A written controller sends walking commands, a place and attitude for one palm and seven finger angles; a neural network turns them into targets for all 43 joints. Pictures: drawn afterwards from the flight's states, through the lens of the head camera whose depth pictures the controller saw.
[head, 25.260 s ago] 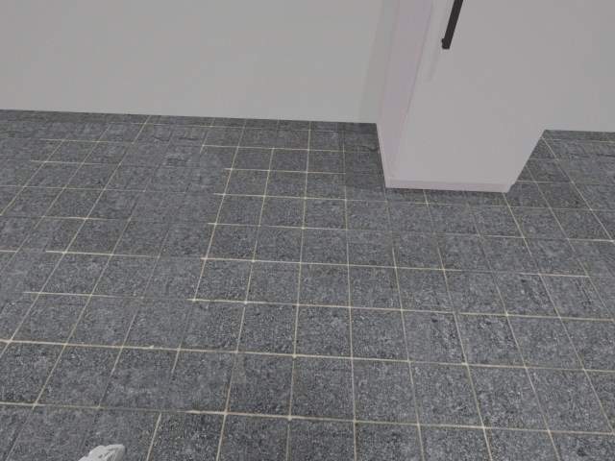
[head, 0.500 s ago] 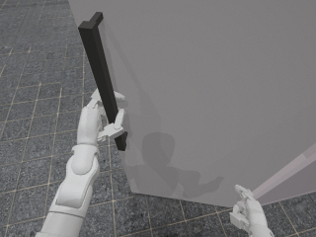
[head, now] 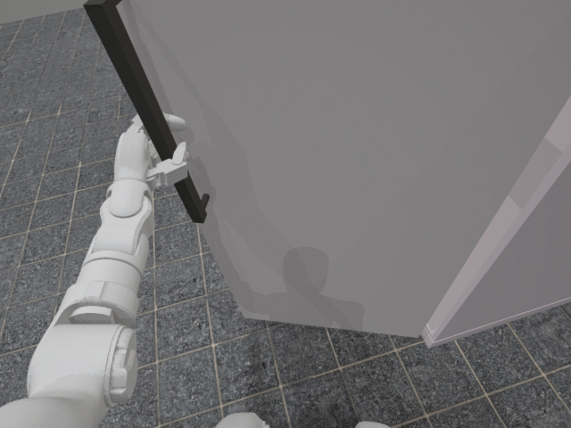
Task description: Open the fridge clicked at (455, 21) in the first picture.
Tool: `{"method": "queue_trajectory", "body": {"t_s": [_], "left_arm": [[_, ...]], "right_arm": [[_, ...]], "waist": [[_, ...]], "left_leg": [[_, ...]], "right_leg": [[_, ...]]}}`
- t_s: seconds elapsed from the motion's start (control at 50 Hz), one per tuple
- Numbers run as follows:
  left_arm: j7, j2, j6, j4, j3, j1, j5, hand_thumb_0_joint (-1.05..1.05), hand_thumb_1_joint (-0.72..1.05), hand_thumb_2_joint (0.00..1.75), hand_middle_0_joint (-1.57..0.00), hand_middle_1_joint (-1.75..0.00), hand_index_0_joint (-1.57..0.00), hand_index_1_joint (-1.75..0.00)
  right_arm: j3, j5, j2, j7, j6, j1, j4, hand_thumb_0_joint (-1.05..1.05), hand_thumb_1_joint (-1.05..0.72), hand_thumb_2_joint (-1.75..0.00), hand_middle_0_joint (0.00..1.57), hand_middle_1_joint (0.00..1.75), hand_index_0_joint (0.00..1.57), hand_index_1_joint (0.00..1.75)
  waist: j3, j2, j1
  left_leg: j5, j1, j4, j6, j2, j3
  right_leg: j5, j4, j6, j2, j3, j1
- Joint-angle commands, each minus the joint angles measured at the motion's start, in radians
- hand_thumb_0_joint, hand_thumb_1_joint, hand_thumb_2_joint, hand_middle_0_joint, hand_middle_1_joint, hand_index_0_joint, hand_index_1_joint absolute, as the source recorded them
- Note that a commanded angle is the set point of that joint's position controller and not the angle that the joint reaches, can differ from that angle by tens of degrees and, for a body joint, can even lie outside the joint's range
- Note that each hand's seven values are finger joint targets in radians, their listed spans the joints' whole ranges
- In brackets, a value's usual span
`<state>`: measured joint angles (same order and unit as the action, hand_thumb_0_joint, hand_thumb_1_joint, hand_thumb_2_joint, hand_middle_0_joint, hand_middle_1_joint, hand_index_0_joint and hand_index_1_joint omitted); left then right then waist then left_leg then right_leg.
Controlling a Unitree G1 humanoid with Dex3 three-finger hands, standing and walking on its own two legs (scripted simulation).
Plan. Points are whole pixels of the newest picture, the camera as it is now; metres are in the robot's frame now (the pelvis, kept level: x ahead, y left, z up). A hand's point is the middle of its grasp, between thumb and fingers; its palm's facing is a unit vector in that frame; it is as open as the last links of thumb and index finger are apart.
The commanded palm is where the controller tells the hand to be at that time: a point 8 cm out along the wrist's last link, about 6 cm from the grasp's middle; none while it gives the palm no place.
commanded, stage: stop walking and hold the door back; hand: left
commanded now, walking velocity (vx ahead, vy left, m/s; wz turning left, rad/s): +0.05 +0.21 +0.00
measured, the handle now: (168, 132) +0.49 +0.18 +0.16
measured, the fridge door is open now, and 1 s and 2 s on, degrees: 66 64 64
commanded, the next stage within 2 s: loosen the grip on the handle in 0.14 s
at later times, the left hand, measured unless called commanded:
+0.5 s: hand (166, 159) +0.46 +0.18 +0.13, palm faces +0.12 -0.97 -0.19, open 9.0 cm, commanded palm +0.41 +0.22 +0.12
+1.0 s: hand (161, 163) +0.47 +0.20 +0.12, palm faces +0.17 -0.96 -0.21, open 14.4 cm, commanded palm +0.44 +0.26 +0.12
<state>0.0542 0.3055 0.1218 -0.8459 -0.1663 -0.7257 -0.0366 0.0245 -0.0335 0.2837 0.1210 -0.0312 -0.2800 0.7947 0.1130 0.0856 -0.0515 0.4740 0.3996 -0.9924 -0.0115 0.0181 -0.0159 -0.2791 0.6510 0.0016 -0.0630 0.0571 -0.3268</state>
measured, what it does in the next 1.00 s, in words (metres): steps on the spot: left foot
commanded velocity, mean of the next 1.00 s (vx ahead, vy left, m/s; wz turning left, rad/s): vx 0.00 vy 0.02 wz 0.00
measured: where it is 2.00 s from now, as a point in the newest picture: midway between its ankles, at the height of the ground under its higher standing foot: outside the picture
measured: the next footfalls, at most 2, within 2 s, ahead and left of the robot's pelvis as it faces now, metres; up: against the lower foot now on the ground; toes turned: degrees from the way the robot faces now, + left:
left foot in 0.28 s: +0.12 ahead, +0.17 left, +0.00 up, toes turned +4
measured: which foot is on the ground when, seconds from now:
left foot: up 0.00-0.26, down 0.28-1.00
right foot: down 0.00-1.00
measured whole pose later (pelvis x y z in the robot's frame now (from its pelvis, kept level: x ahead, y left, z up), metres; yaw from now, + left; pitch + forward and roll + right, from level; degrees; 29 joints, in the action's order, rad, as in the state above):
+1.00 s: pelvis +0.04 +0.03 +0.01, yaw -1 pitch +3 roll -1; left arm 0.10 0.29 0.13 -0.70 -0.19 -0.58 0.04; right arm 0.03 0.00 0.24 0.00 -0.09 -0.31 0.76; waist -0.01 0.01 -0.06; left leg 0.25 0.40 -0.59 -0.02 0.08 0.06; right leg -0.28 0.57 -0.05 -0.06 0.03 -0.34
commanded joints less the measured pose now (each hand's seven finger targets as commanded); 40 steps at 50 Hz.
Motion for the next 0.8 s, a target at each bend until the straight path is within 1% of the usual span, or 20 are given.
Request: {"method": "queue_trajectory", "body": {"t_s": [0.0,0.06,0.16,0.2,0.22,0.24,0.26,0.28,0.3,0.32,0.34,0.42,0.46,0.52,0.6,0.62,0.66,0.72,0.74,0.78], "left_arm": [[0.013,0.361,0.087,0.184,-0.185,-0.341,0.005,0.0,0.9,0.9,-0.45,-1.4,-0.45,-1.4],[0.016,0.405,0.107,0.206,-0.237,-0.273,0.007,0.0,0.9,0.9,-0.45,-1.4,-0.45,-1.4],[0.021,0.311,0.126,0.365,-0.17,-0.273,0.009,0.0,0.9,0.9,-0.45,-1.4,-0.45,-1.4],[0.025,0.291,0.133,0.407,-0.15,-0.289,0.011,0.0,0.9,0.9,-0.45,-1.4,-0.45,-1.4],[0.058,0.696,0.159,0.488,-0.351,-0.784,0.093,0.0,0.9,0.9,-0.45,-1.4,-0.45,-1.4],[-0.027,0.424,0.091,0.241,-0.196,-0.647,0.148,0.0,0.78,0.84,-0.45,-1.4,-0.45,-1.4],[-0.023,0.208,0.069,0.238,-0.076,-0.489,0.094,0.0,0.66,0.78,-0.45,-1.4,-0.45,-1.4],[-0.028,0.202,0.048,0.114,-0.112,-0.388,0.078,0.0,0.54,0.73,-0.45,-1.4,-0.45,-1.4],[-0.019,0.174,0.038,0.139,-0.094,-0.374,0.044,0.0,0.42,0.67,-0.45,-1.4,-0.45,-1.4],[-0.001,0.16,0.052,0.2,-0.066,-0.45,0.067,0.0,0.3,0.61,-0.45,-1.4,-0.45,-1.4],[0.022,0.111,0.059,0.222,-0.006,-0.458,0.084,0.0,0.17,0.55,-0.45,-1.4,-0.45,-1.4],[0.088,0.101,0.067,0.247,-0.025,-0.35,0.108,0.0,-0.31,0.32,-0.45,-1.4,-0.45,-1.4],[0.079,0.012,0.065,0.331,0.058,-0.368,0.093,0.0,-0.55,0.2,-0.42,-1.37,-0.42,-1.37],[0.09,0.019,0.041,0.374,0.044,-0.312,0.089,0.0,-0.55,0.2,-0.38,-1.32,-0.38,-1.32],[0.128,-0.024,0.023,0.482,0.062,-0.273,0.083,0.0,-0.55,0.2,-0.33,-1.25,-0.33,-1.25],[0.147,0.204,0.02,0.356,-0.113,-0.332,0.105,0.0,-0.55,0.2,-0.32,-1.23,-0.32,-1.23],[0.134,0.107,0.032,0.378,-0.022,-0.377,0.105,0.0,-0.55,0.2,-0.29,-1.2,-0.29,-1.2],[0.121,0.06,0.083,0.48,0.016,-0.374,0.09,0.0,-0.55,0.2,-0.25,-1.15,-0.25,-1.15],[0.115,0.074,0.094,0.481,0.005,-0.358,0.083,0.0,-0.55,0.2,-0.25,-1.15,-0.25,-1.15],[0.096,0.047,0.091,0.428,0.024,-0.311,0.072,0.0,-0.55,0.2,-0.25,-1.15,-0.25,-1.15]], "right_arm": [[0.024,0.01,0.097,-0.007,-0.067,0.069,-0.148,0.0,-0.9,-0.9,0.2,0.3,0.2,0.3],[0.022,0.015,0.099,-0.01,-0.063,0.083,-0.174,0.0,-0.9,-0.9,0.2,0.3,0.2,0.3],[0.023,0.021,0.085,-0.018,-0.071,0.098,-0.218,0.0,-0.9,-0.9,0.2,0.3,0.2,0.3],[0.031,0.024,0.091,-0.02,-0.072,0.087,-0.213,0.0,-0.9,-0.9,0.2,0.3,0.2,0.3],[-0.004,0.025,0.051,-0.013,-0.097,-0.026,-0.271,0.0,-0.9,-0.9,0.2,0.3,0.2,0.3],[0.063,0.079,0.101,-0.074,-0.19,-0.045,-0.198,0.0,-0.9,-0.9,0.2,0.3,0.2,0.3],[0.081,0.035,0.103,-0.074,-0.185,-0.117,-0.213,0.0,-0.9,-0.9,0.2,0.3,0.2,0.3],[0.092,0.031,0.129,-0.103,-0.178,-0.111,-0.184,0.0,-0.9,-0.9,0.2,0.3,0.2,0.3],[0.069,0.012,0.122,-0.113,-0.17,-0.062,-0.197,0.0,-0.9,-0.9,0.2,0.3,0.2,0.3],[0.053,0.013,0.105,-0.118,-0.172,-0.058,-0.201,0.0,-0.9,-0.9,0.2,0.3,0.2,0.3],[0.048,0.015,0.101,-0.133,-0.172,-0.037,-0.199,0.0,-0.9,-0.9,0.2,0.3,0.2,0.3],[0.049,0.024,0.107,-0.153,-0.164,-0.034,-0.218,0.0,-0.9,-0.9,0.2,0.3,0.2,0.3],[0.049,0.021,0.097,-0.158,-0.164,-0.028,-0.223,0.0,-0.9,-0.9,0.2,0.3,0.2,0.3],[0.047,0.022,0.099,-0.156,-0.153,-0.019,-0.218,0.0,-0.9,-0.9,0.2,0.3,0.2,0.3],[0.05,0.03,0.096,-0.153,-0.146,-0.009,-0.212,0.0,-0.9,-0.9,0.2,0.3,0.2,0.3],[0.044,0.043,0.121,-0.13,-0.129,-0.024,-0.17,0.0,-0.9,-0.9,0.2,0.3,0.2,0.3],[0.038,0.042,0.098,-0.123,-0.117,-0.015,-0.177,0.0,-0.9,-0.9,0.2,0.3,0.2,0.3],[0.05,0.043,0.098,-0.125,-0.132,-0.022,-0.181,0.0,-0.9,-0.9,0.2,0.3,0.2,0.3],[0.055,0.043,0.102,-0.126,-0.134,-0.034,-0.171,0.0,-0.9,-0.9,0.2,0.3,0.2,0.3],[0.058,0.039,0.102,-0.127,-0.132,-0.043,-0.157,0.0,-0.9,-0.9,0.2,0.3,0.2,0.3]], "waist": [[-0.316,-0.323,0.05],[-0.319,-0.286,0.052],[-0.322,-0.296,0.052],[-0.336,-0.249,0.038],[-0.351,0.03,0.082],[-0.524,-0.125,0.031],[-0.62,-0.308,-0.005],[-0.532,-0.313,0.017],[-0.468,-0.1,0.032],[-0.401,0.077,0.028],[-0.345,0.1,0.015],[-0.348,-0.06,0.009],[-0.388,-0.068,-0.006],[-0.395,-0.013,0.007],[-0.423,-0.05,0.006],[-0.356,-0.13,-0.004],[-0.35,-0.093,-0.013],[-0.472,0.018,-0.005],[-0.499,0.019,-0.004],[-0.451,-0.018,-0.012]], "left_leg": [[-0.056,0.201,-0.144,-0.025,0.032,-0.02],[-0.094,0.082,0.039,-0.025,0.02,0.06],[-0.19,-0.115,0.299,-0.02,0.008,0.115],[-0.311,-0.235,0.447,-0.023,-0.006,0.137],[-0.16,-0.214,0.688,-0.013,0.053,0.102],[-0.486,-0.3,0.593,0.023,-0.001,0.042],[-0.76,-0.295,0.498,0.039,-0.001,0.058],[-0.455,-0.26,0.515,0.032,-0.01,0.067],[-0.308,-0.229,0.512,0.029,-0.026,0.081],[-0.268,-0.228,0.531,0.016,-0.033,0.065],[-0.203,-0.207,0.539,0.009,-0.027,0.043],[-0.213,-0.169,0.527,0.027,-0.008,0.025],[-0.252,-0.207,0.518,0.023,0.004,0.019],[-0.275,-0.224,0.523,0.009,0.011,0.004],[-0.35,-0.248,0.516,0.003,0.023,-0.004],[-0.297,-0.181,0.514,0.01,0.02,-0.004],[-0.263,-0.168,0.524,0.013,0.014,0.015],[-0.359,-0.287,0.501,-0.001,0.018,-0.001],[-0.398,-0.305,0.491,-0.004,0.021,-0.001],[-0.425,-0.274,0.48,-0.002,0.021,0.008]], "right_leg": [[0.248,-0.271,0.128,-0.288,-0.247,0.349],[0.38,-0.253,0.106,-0.262,-0.165,0.283],[0.218,-0.257,0.099,-0.226,-0.138,0.154],[0.154,-0.22,0.072,-0.185,-0.109,0.102],[-0.136,-0.055,-0.02,-0.032,0.009,0.198],[0.226,-0.135,0.035,0.041,-0.046,0.088],[0.457,-0.113,0.013,0.05,-0.017,0.208],[0.299,-0.159,-0.006,0.065,-0.023,0.11],[0.135,-0.165,0.004,0.059,-0.016,0.04],[0.091,-0.159,0.023,0.063,-0.002,0.012],[0.058,-0.152,0.027,0.065,0.003,-0.031],[0.053,-0.155,0.029,0.073,0.003,-0.02],[0.069,-0.147,0.025,0.079,0.005,-0.031],[0.076,-0.137,0.027,0.085,0.009,-0.038],[0.101,-0.134,0.021,0.09,0.014,-0.031],[0.085,-0.146,0.015,0.089,0.007,-0.037],[0.056,-0.156,0.013,0.085,0.002,-0.032],[0.101,-0.13,0.019,0.091,0.008,-0.04],[0.12,-0.128,0.018,0.091,0.006,-0.036],[0.141,-0.133,0.016,0.094,0.009,-0.037]]}}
